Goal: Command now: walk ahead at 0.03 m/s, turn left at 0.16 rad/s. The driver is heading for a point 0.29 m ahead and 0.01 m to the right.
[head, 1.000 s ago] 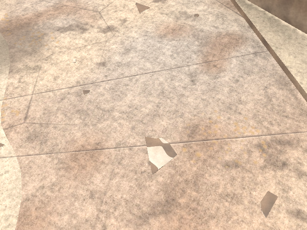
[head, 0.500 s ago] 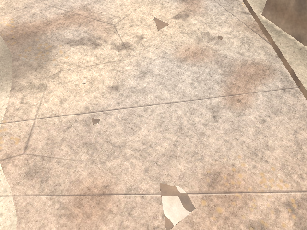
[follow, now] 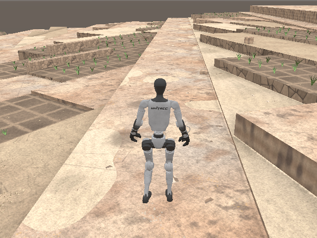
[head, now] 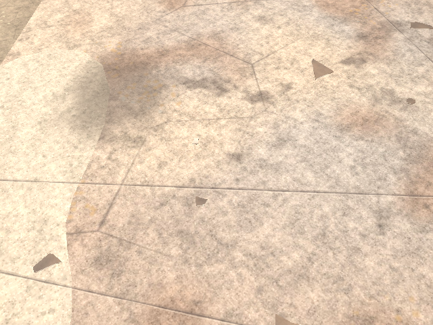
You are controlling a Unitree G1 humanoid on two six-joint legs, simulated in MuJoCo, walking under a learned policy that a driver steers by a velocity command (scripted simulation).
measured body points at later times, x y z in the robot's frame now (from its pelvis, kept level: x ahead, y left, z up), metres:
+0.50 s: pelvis +0.01 +0.03 +0.00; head +0.02 +0.04 +0.45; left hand +0.12 +0.30 -0.13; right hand +0.11 -0.22 -0.13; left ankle -0.01 +0.15 -0.74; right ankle +0.05 -0.12 -0.74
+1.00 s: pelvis +0.06 +0.01 -0.01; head +0.06 +0.00 +0.44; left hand +0.13 +0.28 -0.13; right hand +0.06 -0.26 -0.15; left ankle -0.01 +0.15 -0.74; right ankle +0.07 -0.10 -0.74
